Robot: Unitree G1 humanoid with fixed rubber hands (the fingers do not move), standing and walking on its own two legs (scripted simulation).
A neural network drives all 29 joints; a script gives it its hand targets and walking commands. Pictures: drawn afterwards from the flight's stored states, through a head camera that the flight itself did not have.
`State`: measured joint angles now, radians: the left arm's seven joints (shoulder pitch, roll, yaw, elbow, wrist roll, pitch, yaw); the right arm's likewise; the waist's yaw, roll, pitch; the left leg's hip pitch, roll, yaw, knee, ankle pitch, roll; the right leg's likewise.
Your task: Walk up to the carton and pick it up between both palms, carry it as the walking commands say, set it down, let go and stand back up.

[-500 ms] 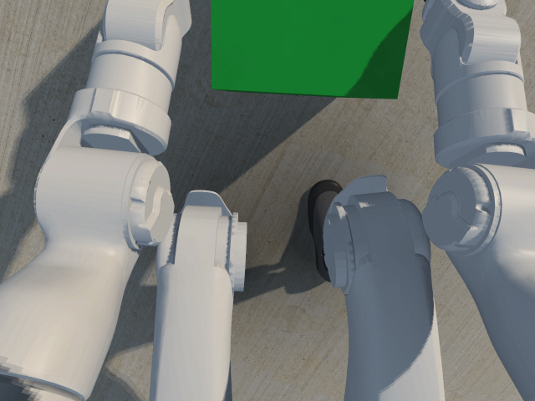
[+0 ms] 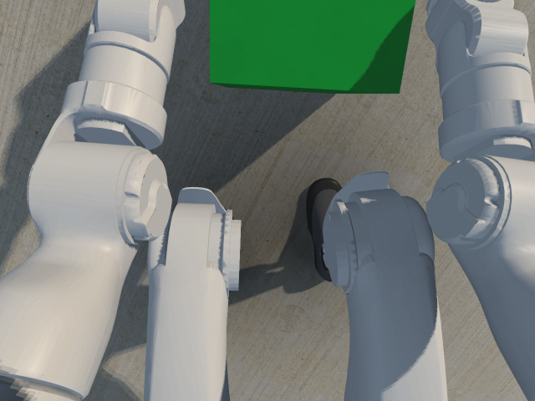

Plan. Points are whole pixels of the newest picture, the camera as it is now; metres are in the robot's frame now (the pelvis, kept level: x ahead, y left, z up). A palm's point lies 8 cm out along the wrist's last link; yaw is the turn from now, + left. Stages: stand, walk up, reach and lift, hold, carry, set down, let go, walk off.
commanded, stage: set down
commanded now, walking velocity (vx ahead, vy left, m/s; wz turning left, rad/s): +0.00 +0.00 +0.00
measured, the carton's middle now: out of the picture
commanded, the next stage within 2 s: let go in 2.00 s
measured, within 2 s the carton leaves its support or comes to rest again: neither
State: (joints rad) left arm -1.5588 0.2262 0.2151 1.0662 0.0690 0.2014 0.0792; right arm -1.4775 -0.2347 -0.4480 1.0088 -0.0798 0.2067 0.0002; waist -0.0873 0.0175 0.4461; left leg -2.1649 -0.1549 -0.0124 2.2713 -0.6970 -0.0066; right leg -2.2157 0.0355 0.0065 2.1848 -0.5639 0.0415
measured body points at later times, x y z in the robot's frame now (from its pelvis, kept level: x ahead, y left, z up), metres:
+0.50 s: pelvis +0.00 -0.01 +0.01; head +0.38 -0.01 +0.23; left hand +0.59 +0.11 -0.18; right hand +0.54 -0.22 -0.18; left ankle +0.08 +0.10 -0.34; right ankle +0.12 -0.13 -0.34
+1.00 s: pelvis +0.00 -0.01 +0.04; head +0.36 -0.02 +0.31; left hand +0.61 +0.12 -0.09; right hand +0.56 -0.24 -0.09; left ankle +0.08 +0.10 -0.34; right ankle +0.12 -0.13 -0.34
